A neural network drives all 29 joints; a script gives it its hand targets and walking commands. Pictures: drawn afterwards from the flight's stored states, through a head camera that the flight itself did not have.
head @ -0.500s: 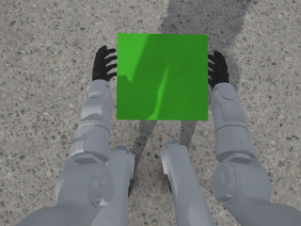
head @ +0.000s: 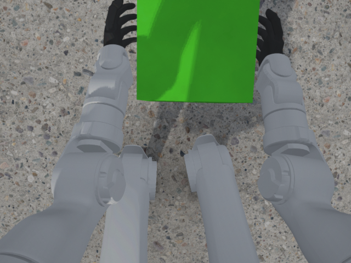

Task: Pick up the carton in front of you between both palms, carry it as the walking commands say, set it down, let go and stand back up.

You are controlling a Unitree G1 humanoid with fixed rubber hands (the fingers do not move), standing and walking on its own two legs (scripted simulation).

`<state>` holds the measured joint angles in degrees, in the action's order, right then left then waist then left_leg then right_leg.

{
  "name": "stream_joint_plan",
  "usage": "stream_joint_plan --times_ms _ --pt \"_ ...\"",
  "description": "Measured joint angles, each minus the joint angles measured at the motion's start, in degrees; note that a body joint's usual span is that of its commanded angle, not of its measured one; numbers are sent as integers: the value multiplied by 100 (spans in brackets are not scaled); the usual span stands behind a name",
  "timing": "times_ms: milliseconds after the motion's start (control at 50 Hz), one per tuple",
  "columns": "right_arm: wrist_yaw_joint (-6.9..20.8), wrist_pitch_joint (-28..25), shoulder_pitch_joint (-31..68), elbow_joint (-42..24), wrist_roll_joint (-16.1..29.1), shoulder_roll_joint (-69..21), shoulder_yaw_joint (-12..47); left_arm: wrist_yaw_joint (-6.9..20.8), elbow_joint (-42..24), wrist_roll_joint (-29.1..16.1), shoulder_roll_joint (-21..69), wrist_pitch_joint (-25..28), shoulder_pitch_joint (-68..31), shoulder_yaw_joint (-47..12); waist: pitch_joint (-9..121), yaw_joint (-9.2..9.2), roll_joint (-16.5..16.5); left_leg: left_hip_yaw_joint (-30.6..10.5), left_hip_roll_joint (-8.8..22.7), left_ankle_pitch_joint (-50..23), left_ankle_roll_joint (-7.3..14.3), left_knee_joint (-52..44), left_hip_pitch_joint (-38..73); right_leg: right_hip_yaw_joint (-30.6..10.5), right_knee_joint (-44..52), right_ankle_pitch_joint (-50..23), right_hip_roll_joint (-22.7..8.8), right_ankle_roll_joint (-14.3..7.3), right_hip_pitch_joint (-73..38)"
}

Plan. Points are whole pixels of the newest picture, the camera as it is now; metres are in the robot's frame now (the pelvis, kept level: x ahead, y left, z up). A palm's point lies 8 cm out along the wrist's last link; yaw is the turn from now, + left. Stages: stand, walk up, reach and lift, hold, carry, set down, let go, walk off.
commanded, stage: set down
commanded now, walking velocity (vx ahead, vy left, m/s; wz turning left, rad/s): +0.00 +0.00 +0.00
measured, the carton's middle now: (190, 58) +0.49 -0.08 -0.22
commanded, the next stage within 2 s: none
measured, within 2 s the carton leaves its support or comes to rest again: rests again in 0.74 s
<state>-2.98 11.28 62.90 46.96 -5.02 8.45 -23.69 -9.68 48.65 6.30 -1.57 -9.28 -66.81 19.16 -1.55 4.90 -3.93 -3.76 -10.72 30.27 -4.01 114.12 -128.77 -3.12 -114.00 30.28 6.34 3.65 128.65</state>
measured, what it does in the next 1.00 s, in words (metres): stands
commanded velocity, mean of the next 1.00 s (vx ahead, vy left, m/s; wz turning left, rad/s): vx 0.00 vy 0.00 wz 0.00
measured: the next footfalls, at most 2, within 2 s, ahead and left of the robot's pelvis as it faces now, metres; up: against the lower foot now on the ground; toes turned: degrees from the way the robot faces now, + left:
none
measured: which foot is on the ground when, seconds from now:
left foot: down 0.00-1.00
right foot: down 0.00-1.00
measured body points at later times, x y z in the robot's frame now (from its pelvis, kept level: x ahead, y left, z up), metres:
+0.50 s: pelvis +0.00 +0.00 -0.04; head +0.33 -0.03 +0.26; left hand +0.53 +0.07 -0.19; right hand +0.48 -0.23 -0.20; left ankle +0.11 +0.11 -0.38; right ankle +0.11 -0.12 -0.38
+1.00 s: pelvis +0.00 +0.00 -0.05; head +0.33 -0.03 +0.24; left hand +0.53 +0.08 -0.21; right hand +0.48 -0.23 -0.22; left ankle +0.11 +0.11 -0.38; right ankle +0.11 -0.12 -0.38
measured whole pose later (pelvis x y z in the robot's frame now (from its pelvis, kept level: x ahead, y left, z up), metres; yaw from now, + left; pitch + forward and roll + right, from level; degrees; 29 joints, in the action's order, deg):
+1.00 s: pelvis +0.00 +0.00 -0.05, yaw +0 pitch +37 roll -1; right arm -1.3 6.1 71.2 62.6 -2.2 13.3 -18.5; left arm -6.7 64.8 3.9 -8.4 -4.5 -75.7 17.2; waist -12.8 5.4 -4.5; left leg -1.8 -9.4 32.5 -2.7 125.7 -130.2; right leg -1.3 -125.2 32.6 4.0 2.7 129.6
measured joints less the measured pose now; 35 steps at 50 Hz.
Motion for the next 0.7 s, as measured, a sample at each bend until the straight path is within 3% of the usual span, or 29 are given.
stream_joint_plan --times_ms 240,700 --pt "-197 -48 207 165 500 230 443 -128 210 -500 -292 59 -237 -434 -606 21 21 38 -32 210 -68 724 -171 88 -735 195 -19 -45 187" --pt "-84 -354 576 1153 378 348 552 20 1227 -358 -533 348 -633 -307 -902 43 -56 131 36 251 54 1004 -153 135 -981 258 -132 -58 123"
